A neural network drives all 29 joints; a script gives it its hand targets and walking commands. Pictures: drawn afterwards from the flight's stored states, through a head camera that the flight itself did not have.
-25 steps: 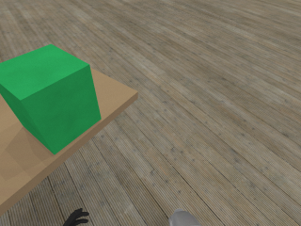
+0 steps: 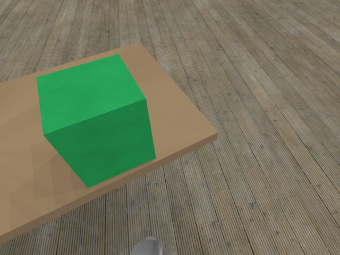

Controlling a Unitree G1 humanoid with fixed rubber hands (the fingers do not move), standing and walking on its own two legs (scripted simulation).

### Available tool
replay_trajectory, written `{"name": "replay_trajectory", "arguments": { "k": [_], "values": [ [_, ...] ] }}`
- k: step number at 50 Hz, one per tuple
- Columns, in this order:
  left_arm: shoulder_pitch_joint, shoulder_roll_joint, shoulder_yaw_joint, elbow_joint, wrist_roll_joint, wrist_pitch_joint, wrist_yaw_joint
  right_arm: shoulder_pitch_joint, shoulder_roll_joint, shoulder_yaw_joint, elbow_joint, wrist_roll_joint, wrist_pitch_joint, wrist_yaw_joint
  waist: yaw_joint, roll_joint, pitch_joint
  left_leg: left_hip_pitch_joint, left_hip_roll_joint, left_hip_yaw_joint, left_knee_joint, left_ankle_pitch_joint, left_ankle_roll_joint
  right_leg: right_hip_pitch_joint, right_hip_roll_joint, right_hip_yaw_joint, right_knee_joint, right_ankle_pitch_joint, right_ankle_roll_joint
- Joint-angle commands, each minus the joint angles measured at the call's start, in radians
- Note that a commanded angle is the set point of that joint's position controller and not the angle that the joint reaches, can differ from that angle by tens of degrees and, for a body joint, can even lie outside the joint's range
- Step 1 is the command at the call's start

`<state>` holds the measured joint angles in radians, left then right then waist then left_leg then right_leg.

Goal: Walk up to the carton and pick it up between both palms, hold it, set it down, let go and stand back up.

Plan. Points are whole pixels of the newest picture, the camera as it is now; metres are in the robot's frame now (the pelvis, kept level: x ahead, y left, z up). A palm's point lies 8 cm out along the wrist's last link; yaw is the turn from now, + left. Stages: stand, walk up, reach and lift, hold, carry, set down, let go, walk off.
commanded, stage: walk up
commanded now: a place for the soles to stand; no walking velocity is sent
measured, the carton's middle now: (102, 122) +0.45 +0.22 +0.04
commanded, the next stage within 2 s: none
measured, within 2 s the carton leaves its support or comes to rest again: neither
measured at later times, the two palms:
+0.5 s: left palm out of the picture +0.04 +0.23 -0.13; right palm (281, 238) +0.20 -0.25 -0.13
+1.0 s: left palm out of the picture -0.14 +0.23 -0.13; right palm out of the picture +0.09 -0.21 -0.11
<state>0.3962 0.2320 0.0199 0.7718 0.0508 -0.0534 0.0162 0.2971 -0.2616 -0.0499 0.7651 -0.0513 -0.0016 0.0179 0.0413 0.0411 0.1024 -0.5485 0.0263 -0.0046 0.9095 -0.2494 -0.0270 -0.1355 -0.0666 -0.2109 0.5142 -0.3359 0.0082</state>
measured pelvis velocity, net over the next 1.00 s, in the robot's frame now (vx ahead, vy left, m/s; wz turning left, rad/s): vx -0.04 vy -0.01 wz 0.52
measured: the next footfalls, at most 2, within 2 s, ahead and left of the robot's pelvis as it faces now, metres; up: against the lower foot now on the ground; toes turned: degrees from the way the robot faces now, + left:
left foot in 0.08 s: +0.18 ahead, +0.10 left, +0.00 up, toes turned +7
right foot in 0.48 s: +0.06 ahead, -0.14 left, +0.00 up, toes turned +13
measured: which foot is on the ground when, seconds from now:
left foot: up 0.00-0.06, down 0.08-0.52, up 0.54-0.84, down 0.86-1.00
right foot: down 0.00-0.08, up 0.10-0.46, down 0.48-0.86, up 0.88-1.00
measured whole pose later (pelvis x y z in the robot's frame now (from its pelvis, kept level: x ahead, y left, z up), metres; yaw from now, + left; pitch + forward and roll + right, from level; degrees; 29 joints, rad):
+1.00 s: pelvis -0.04 -0.01 +0.00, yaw +30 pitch -1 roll +0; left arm 0.38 0.28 0.02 0.81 0.04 0.04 -0.02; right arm 0.41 -0.15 -0.02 0.84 -0.03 -0.02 -0.02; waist -0.02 -0.06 -0.03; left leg -0.23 -0.03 -0.10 0.58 -0.34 0.01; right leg -0.43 -0.07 -0.07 0.95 -0.54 0.01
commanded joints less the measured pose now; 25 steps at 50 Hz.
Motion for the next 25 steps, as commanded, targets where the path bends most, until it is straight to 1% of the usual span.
{"name": "replay_trajectory", "arguments": {
  "k": [1,2,3,4,5,6,7,8,9,10,11,12,13,14,15,16,18,19,20,21,22,23,24,25],
  "values": [
    [-0.074,0.184,0.032,-0.096,0.0,0.016,0.007,-0.014,-0.013,0.0,-0.084,0.002,-0.025,0.005,-0.04,-0.227,-0.079,0.183,-0.019,0.088,-0.232,0.16,0.032,-0.01,-0.208,0.024,0.044,0.655,-0.156],
    [-0.092,0.191,0.03,-0.104,0.002,0.026,0.009,0.047,-0.028,-0.009,-0.061,0.0,-0.024,0.004,-0.076,-0.179,-0.093,0.318,-0.023,0.082,-0.293,0.268,0.055,-0.093,-0.202,0.011,0.124,0.565,-0.142],
    [-0.096,0.179,0.021,-0.113,-0.002,0.034,0.005,0.111,-0.073,-0.031,-0.042,-0.003,-0.025,-0.001,-0.114,-0.113,-0.133,0.453,-0.033,0.046,-0.328,0.35,0.083,-0.168,-0.166,-0.006,0.251,0.466,-0.109],
    [-0.073,0.155,0.008,-0.116,-0.011,0.042,-0.002,0.158,-0.14,-0.059,-0.037,-0.001,-0.025,-0.011,-0.149,0.024,-0.174,0.573,0.012,-0.055,-0.351,0.554,0.128,-0.261,-0.087,-0.026,0.447,0.294,-0.056],
    [-0.027,0.105,-0.008,-0.138,-0.03,0.055,-0.004,0.19,-0.214,-0.081,-0.047,0.017,-0.024,-0.023,-0.146,0.224,-0.246,0.662,0.233,-0.393,-0.397,0.801,0.239,-0.384,0.054,-0.002,0.708,-0.263,0.001],
    [0.021,0.096,-0.003,-0.129,-0.042,0.084,0.008,0.163,-0.224,-0.082,-0.065,0.061,-0.008,-0.033,-0.118,0.13,-0.267,0.538,0.349,-0.57,-0.435,0.714,0.339,-0.31,0.062,0.146,0.814,-0.416,-0.009],
    [0.009,0.114,0.003,-0.134,-0.052,0.098,0.015,0.092,-0.226,-0.087,-0.078,0.082,0.007,-0.043,-0.11,0.178,-0.212,0.458,0.351,-0.604,-0.505,0.6,0.405,-0.346,0.046,0.18,0.866,-0.41,-0.001],
    [-0.057,0.126,0.002,-0.144,-0.05,0.098,0.018,0.022,-0.189,-0.083,-0.099,0.089,0.019,-0.051,-0.11,0.157,-0.172,0.389,0.301,-0.547,-0.548,0.486,0.392,-0.36,0.022,0.214,0.869,-0.362,0.003],
    [-0.081,0.135,0.008,-0.139,-0.045,0.096,0.018,-0.03,-0.141,-0.072,-0.125,0.081,0.026,-0.06,-0.103,0.119,-0.139,0.344,0.255,-0.487,-0.553,0.408,0.354,-0.357,0.019,0.232,0.85,-0.325,0.0],
    [-0.069,0.133,0.012,-0.132,-0.042,0.092,0.016,-0.075,-0.111,-0.062,-0.14,0.071,0.029,-0.064,-0.079,0.101,-0.112,0.293,0.212,-0.402,-0.538,0.401,0.32,-0.34,0.012,0.242,0.815,-0.285,0.001],
    [-0.051,0.127,0.016,-0.119,-0.037,0.092,0.016,-0.098,-0.098,-0.057,-0.14,0.061,0.027,-0.063,-0.063,0.128,-0.101,0.244,0.183,-0.369,-0.524,0.413,0.302,-0.312,0.023,0.236,0.774,-0.262,0.004],
    [-0.038,0.118,0.014,-0.115,-0.033,0.09,0.016,-0.122,-0.086,-0.057,-0.143,0.055,0.026,-0.057,-0.05,0.119,-0.105,0.207,0.156,-0.322,-0.505,0.438,0.294,-0.272,0.027,0.233,0.739,-0.242,0.007],
    [-0.027,0.114,0.016,-0.111,-0.032,0.088,0.016,-0.137,-0.076,-0.059,-0.145,0.048,0.025,-0.051,-0.044,0.116,-0.127,0.2,0.143,-0.309,-0.493,0.473,0.294,-0.243,0.043,0.215,0.718,-0.235,0.008],
    [-0.037,0.109,0.019,-0.112,-0.031,0.088,0.017,-0.135,-0.067,-0.061,-0.151,0.041,0.024,-0.047,-0.045,0.079,-0.15,0.212,0.127,-0.308,-0.48,0.491,0.292,-0.233,0.058,0.213,0.697,-0.231,0.008],
    [-0.045,0.101,0.022,-0.115,-0.032,0.089,0.019,-0.128,-0.07,-0.061,-0.151,0.037,0.025,-0.044,-0.049,0.072,-0.176,0.248,0.123,-0.311,-0.465,0.501,0.292,-0.245,0.074,0.206,0.651,-0.23,0.007],
    [-0.055,0.088,0.021,-0.118,-0.039,0.088,0.022,-0.134,-0.074,-0.063,-0.154,0.031,0.029,-0.04,-0.052,0.074,-0.194,0.257,0.118,-0.318,-0.458,0.484,0.288,-0.238,0.08,0.197,0.602,-0.212,0.007],
    [-0.068,0.07,0.025,-0.13,-0.052,0.087,0.03,-0.147,-0.084,-0.07,-0.164,0.022,0.045,-0.032,-0.055,0.086,-0.213,0.259,0.1,-0.336,-0.455,0.361,0.272,-0.214,0.094,0.181,0.499,-0.194,0.004],
    [-0.072,0.063,0.028,-0.132,-0.057,0.084,0.034,-0.165,-0.088,-0.071,-0.167,0.017,0.054,-0.027,-0.056,0.113,-0.211,0.232,0.087,-0.344,-0.462,0.287,0.256,-0.183,0.097,0.165,0.424,-0.17,0.001],
    [-0.067,0.06,0.032,-0.132,-0.06,0.083,0.037,-0.175,-0.086,-0.07,-0.168,0.016,0.064,-0.021,-0.053,0.116,-0.209,0.207,0.085,-0.363,-0.469,0.2,0.241,-0.142,0.105,0.153,0.354,-0.152,-0.006],
    [-0.051,0.054,0.036,-0.131,-0.061,0.08,0.039,-0.186,-0.094,-0.071,-0.165,0.014,0.074,-0.016,-0.042,0.128,-0.21,0.163,0.078,-0.377,-0.478,0.095,0.217,-0.083,0.105,0.148,0.265,-0.111,-0.018],
    [-0.015,0.046,0.04,-0.125,-0.062,0.074,0.039,-0.198,-0.104,-0.071,-0.162,0.012,0.084,-0.011,-0.02,0.12,-0.2,0.12,0.059,-0.382,-0.479,0.013,0.179,-0.026,0.102,0.141,0.141,-0.031,-0.031],
    [0.02,0.054,0.048,-0.115,-0.061,0.069,0.039,-0.198,-0.101,-0.066,-0.155,0.014,0.091,-0.007,-0.004,0.1,-0.199,0.069,0.024,-0.381,-0.462,-0.112,0.13,0.034,0.097,0.148,0.03,0.016,-0.046],
    [0.043,0.1,0.062,-0.118,-0.054,0.066,0.04,-0.186,-0.077,-0.055,-0.151,0.013,0.092,-0.004,0.012,-0.02,-0.173,-0.02,-0.037,-0.332,-0.344,-0.258,0.068,0.042,-0.021,0.306,-0.082,-0.107,-0.085],
    [-0.007,0.197,0.083,-0.142,-0.054,0.068,0.044,-0.166,-0.052,-0.05,-0.154,0.014,0.091,-0.006,0.003,-0.266,-0.091,-0.183,-0.181,-0.178,-0.009,-0.338,0.003,-0.054,-0.318,0.712,-0.263,-0.332,-0.168]
  ]
}}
